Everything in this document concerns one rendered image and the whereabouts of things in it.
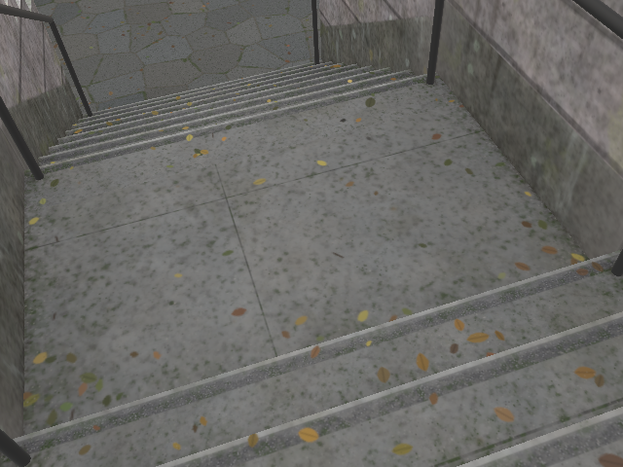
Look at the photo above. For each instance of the stairs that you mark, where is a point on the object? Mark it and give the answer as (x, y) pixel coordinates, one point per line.
(191, 109)
(525, 375)

